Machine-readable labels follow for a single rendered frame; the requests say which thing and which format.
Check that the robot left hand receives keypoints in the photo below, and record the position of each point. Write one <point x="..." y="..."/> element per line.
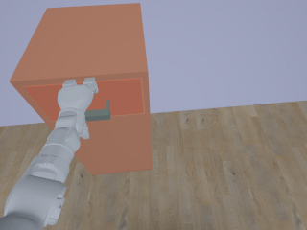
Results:
<point x="78" y="96"/>

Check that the left robot upper arm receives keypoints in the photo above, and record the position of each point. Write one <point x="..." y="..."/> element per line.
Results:
<point x="36" y="204"/>

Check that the handle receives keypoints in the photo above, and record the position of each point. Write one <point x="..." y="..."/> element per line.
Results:
<point x="98" y="114"/>

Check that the robot left forearm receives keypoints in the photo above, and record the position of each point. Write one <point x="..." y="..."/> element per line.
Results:
<point x="57" y="153"/>

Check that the drawer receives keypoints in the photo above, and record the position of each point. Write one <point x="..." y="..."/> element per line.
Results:
<point x="124" y="95"/>

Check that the cabinet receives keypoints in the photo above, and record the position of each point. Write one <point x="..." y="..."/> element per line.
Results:
<point x="105" y="42"/>

